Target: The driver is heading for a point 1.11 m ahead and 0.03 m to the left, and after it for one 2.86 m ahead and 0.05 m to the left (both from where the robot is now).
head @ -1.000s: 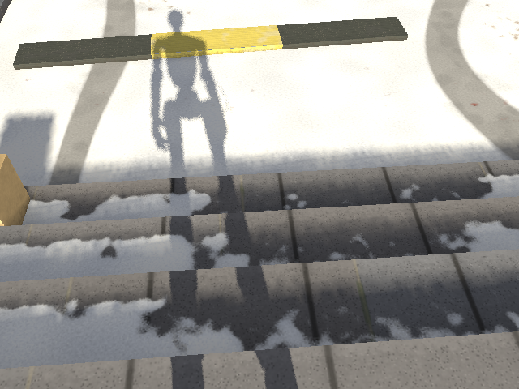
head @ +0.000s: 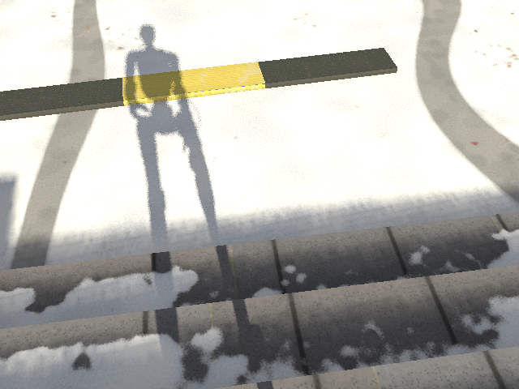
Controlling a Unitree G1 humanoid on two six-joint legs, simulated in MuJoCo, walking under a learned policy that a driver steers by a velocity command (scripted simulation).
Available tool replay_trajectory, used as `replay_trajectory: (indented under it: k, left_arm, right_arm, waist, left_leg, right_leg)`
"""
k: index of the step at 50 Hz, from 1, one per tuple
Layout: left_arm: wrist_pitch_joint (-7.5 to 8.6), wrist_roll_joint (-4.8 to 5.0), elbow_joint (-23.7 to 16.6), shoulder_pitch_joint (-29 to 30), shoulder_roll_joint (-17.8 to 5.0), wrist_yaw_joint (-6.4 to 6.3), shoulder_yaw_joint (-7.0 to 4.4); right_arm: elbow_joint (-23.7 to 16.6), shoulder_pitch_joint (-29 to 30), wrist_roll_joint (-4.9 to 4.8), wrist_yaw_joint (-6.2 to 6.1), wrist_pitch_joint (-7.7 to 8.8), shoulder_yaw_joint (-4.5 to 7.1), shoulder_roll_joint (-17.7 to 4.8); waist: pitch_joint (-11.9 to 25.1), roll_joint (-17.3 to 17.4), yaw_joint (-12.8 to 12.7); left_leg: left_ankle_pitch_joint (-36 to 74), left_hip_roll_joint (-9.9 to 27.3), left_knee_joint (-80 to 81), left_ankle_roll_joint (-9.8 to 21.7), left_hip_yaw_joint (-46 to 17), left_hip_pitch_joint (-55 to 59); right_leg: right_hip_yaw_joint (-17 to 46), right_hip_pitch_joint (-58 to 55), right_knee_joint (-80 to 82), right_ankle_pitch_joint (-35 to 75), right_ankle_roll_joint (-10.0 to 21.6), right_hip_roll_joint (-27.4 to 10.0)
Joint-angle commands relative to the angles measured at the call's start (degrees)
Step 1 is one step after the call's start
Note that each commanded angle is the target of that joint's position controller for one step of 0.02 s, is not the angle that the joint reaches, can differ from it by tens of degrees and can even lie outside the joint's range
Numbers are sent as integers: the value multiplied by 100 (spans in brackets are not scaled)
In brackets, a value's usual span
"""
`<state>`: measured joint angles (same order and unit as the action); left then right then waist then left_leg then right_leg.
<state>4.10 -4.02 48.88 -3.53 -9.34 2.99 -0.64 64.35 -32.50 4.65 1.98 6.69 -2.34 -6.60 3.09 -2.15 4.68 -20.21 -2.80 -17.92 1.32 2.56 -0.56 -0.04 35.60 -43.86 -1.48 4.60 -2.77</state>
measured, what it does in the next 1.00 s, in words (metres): goes down: right foot, then left foot 0.16 m lower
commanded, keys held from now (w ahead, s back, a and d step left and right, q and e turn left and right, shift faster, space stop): w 0.16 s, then no key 0.84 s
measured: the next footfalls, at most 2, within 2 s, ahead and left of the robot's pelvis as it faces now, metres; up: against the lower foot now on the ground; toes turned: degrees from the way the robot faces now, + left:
right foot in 0.02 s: +0.14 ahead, -0.11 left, +0.00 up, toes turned -3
left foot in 0.58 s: +0.42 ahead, +0.13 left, -0.16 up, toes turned +3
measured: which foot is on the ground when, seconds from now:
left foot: down 0.00-0.04, up 0.06-0.56, down 0.58-1.00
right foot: up 0.00-0.00, down 0.02-0.60, up 0.62-0.88, down 0.90-1.00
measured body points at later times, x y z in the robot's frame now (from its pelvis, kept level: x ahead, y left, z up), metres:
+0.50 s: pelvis +0.22 +0.00 -0.07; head +0.24 +0.01 +0.38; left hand +0.08 +0.15 -0.21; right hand +0.38 -0.20 -0.19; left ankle +0.39 +0.12 -0.79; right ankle +0.11 -0.11 -0.73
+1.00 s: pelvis +0.35 +0.05 -0.17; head +0.35 +0.05 +0.28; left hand +0.35 +0.27 -0.32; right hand +0.35 -0.18 -0.32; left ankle +0.38 +0.13 -0.90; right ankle +0.34 -0.11 -0.90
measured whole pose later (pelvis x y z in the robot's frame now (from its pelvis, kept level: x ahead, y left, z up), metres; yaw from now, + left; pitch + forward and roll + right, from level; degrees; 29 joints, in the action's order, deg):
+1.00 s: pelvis +0.35 +0.05 -0.17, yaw -1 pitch +0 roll +2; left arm 3.3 -1.2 59.2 -20.6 -9.7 2.9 -1.4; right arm 61.0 -18.7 -1.6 6.0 4.6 -0.3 -10.5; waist 0.9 -2.2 -0.4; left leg -13.1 -3.2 -29.7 3.8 5.9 -17.2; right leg -1.1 15.5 -33.5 -19.6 -3.9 -6.8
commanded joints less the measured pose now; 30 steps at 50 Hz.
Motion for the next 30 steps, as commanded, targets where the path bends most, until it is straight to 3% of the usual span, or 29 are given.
replay_trajectory:
  k: [1, 2, 3, 4, 5, 6, 7, 8, 9, 10, 11, 12, 13, 14, 15, 16, 17, 18, 19, 20, 21, 22, 23, 25, 27, 28, 29, 30]
  left_arm:
    - [82, 186, -2, -720, -840, -41, -330]
    - [138, 279, 166, -1085, -991, -120, -405]
    - [171, 289, 411, -2215, -1271, -214, -472]
    - [233, 165, 742, -3629, -1132, -204, -373]
    - [341, -111, 1003, -3534, -1049, -244, -446]
    - [369, -53, 871, -2613, -961, -223, -413]
    - [322, -3, 829, -2161, -476, -232, -263]
    - [313, 51, 854, -2058, -53, -276, -134]
    - [325, 77, 826, -1904, 149, -305, -67]
    - [328, 143, 820, -1830, 216, -318, -19]
    - [378, 169, 848, -1875, 79, -319, -27]
    - [378, 103, 972, -2004, -58, -286, -16]
    - [372, -54, 974, -2077, -199, -294, 5]
    - [381, -88, 970, -2088, -260, -271, 35]
    - [456, -11, 1101, -2605, -57, -408, 85]
    - [477, 98, 1268, -3083, 52, -493, 143]
    - [475, 174, 1373, -3421, 119, -562, 193]
    - [424, 256, 1244, -3308, 112, -640, 238]
    - [372, 224, 1214, -3316, 156, -612, 310]
    - [328, 126, 1194, -3258, 71, -535, 329]
    - [303, 107, 1150, -3262, -3, -492, 339]
    - [314, 113, 1135, -3277, -18, -448, 382]
    - [328, 182, 1145, -3397, -4, -481, 386]
    - [227, 218, 1330, -3956, -8, -597, 376]
    - [64, 161, 1482, -4234, -108, -557, 346]
    - [-34, 199, 1488, -4122, -170, -465, 326]
    - [-164, 208, 1499, -4044, -297, -227, 301]
    - [-178, 125, 1521, -4542, 230, 147, 399]
  right_arm:
    - [-372, 695, -332, -70, 11, 281, -1265]
    - [-224, 51, -194, -23, -48, 331, -1340]
    - [-82, -759, 82, 19, -34, 239, -869]
    - [-345, -599, 126, 81, 88, 83, -338]
    - [-878, 914, -124, 45, 185, 292, -685]
    - [-1048, 1378, -200, -59, 165, 359, -870]
    - [-1066, 1381, -116, -151, 83, 369, -824]
    - [-1111, 1355, -66, -205, -18, 286, -528]
    - [-1138, 1327, -21, -207, -117, 226, -297]
    - [-1142, 1257, -12, -135, -188, 259, -342]
    - [-1166, 1258, -74, -48, -212, 284, -417]
    - [-1191, 1287, -87, 66, -252, 283, -402]
    - [-1076, 980, 23, 208, -227, 257, -392]
    - [-1073, 909, 17, 286, -203, 264, -421]
    - [-1309, 1507, 83, 252, -185, 299, -589]
    - [-1411, 1894, 106, 156, -218, 334, -654]
    - [-1529, 2256, 92, 99, -253, 331, -676]
    - [-1382, 2201, 93, 110, -231, 287, -690]
    - [-1410, 2405, 97, 83, -253, 277, -599]
    - [-1432, 2381, 61, 84, -301, 262, -575]
    - [-1466, 2356, 63, 108, -344, 287, -673]
    - [-1525, 2412, 51, 94, -370, 309, -758]
    - [-1612, 2655, 30, 87, -390, 313, -835]
    - [-1635, 3014, 29, 64, -403, 203, -677]
    - [-1339, 2713, -108, 10, -364, 259, -780]
    - [-1100, 2129, -190, -36, -292, 354, -940]
    - [-775, 1097, -269, -58, -213, 509, -1193]
    - [-512, -458, -294, -8, -286, 702, -1814]
  waist:
    - [-309, 481, -902]
    - [-101, 442, -733]
    - [1024, -631, -816]
    - [1848, -1331, -1384]
    - [209, -641, -1624]
    - [-342, -14, -1184]
    - [-194, 394, -867]
    - [-265, 306, -642]
    - [-466, 228, -462]
    - [-400, 301, -366]
    - [-330, 132, -339]
    - [-292, 103, -320]
    - [-187, 48, -228]
    - [-141, 84, -177]
    - [-71, 199, -608]
    - [-55, 26, -840]
    - [-58, -63, -970]
    - [-36, 181, -1005]
    - [-240, 116, -979]
    - [-381, -52, -895]
    - [-529, -5, -873]
    - [-589, 22, -812]
    - [-718, 99, -954]
    - [-919, 142, -1347]
    - [-934, 50, -1417]
    - [-906, 271, -1128]
    - [-551, 661, -564]
    - [1351, 1780, -169]
  left_leg:
    - [4296, 1199, -818, 1004, -198, -1300]
    - [4202, 1044, -1588, 898, -255, -1676]
    - [2270, 507, -3567, 395, -49, -2718]
    - [-1718, -314, -5939, 221, -421, -4336]
    - [-1225, -11, -6579, 461, -1269, -5586]
    - [-497, 422, -6566, 510, -1106, -5359]
    - [-109, 651, -6323, 486, -1007, -4798]
    - [237, 849, -6037, 469, -1031, -4391]
    - [352, 942, -5741, 404, -950, -4097]
    - [303, 932, -5232, 332, -782, -3858]
    - [439, 892, -4842, 237, -571, -3671]
    - [899, 905, -4342, 134, -314, -3403]
    - [1862, 855, -4590, 130, -236, -2959]
    - [2257, 801, -4528, 66, -152, -2763]
    - [3372, 1045, -3671, 11, -604, -3996]
    - [3756, 1106, -3089, -35, -640, -4682]
    - [3889, 1117, -2719, -64, -662, -5168]
    - [4890, 1198, -1776, -30, -718, -4710]
    - [5166, 916, -1413, 8, -337, -3791]
    - [5314, 827, -1533, 8, -225, -3057]
    - [5242, 847, -1502, -21, -288, -2862]
    - [5034, 896, -1500, -37, -374, -2728]
    - [4718, 973, -988, -69, -420, -3052]
    - [4506, 1126, 297, -33, -568, -3413]
    - [4514, 1170, 658, 30, -517, -2683]
    - [4955, 1103, 1023, 118, -267, -1643]
    - [5806, 1009, 1108, 263, 84, 132]
    - [9196, 2141, -897, 1236, -553, 3551]
  right_leg:
    - [-599, -2002, 1342, -1126, 94, 423]
    - [-548, -3248, 1207, -546, 269, 439]
    - [1056, -5266, 1128, 1110, 1414, -637]
    - [3564, -6534, 2085, 319, 2506, -1847]
    - [3942, -5169, 2659, -1393, 2002, -1730]
    - [3253, -3911, 2697, -1365, 1778, -1735]
    - [2696, -3157, 2770, -889, 1734, -1597]
    - [2178, -2619, 2868, -360, 1616, -1400]
    - [1732, -2124, 2935, 287, 1437, -1201]
    - [1261, -1868, 2931, 822, 1287, -955]
    - [862, -1703, 2876, 1534, 1206, -781]
    - [400, -1385, 2653, 1984, 1062, -530]
    - [227, -930, 2250, 2232, 955, -361]
    - [133, -601, 2062, 2380, 899, -333]
    - [471, -1718, 1829, 1924, 882, -454]
    - [685, -2445, 1541, 1662, 849, -545]
    - [950, -2807, 1194, 1436, 809, -617]
    - [693, -2329, 732, 435, 614, -345]
    - [619, -1256, 761, -366, 588, -189]
    - [722, -431, 793, -923, 632, -271]
    - [890, -156, 660, -1352, 639, -354]
    - [1099, -120, 558, -1548, 636, -477]
    - [1260, -567, 294, -1748, 592, -576]
    - [1661, -1591, -148, -2028, 535, -681]
    - [1846, -1628, -499, -2142, 506, -762]
    - [1649, -1242, -949, -2259, 379, -594]
    - [1024, -547, -1902, -2327, 52, -72]
    - [250, 796, -4308, -3843, -654, 554]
